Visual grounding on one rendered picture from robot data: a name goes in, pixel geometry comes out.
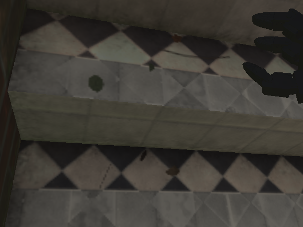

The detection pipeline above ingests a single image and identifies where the right robot hand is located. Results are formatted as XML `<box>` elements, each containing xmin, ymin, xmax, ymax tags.
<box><xmin>242</xmin><ymin>9</ymin><xmax>303</xmax><ymax>104</ymax></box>

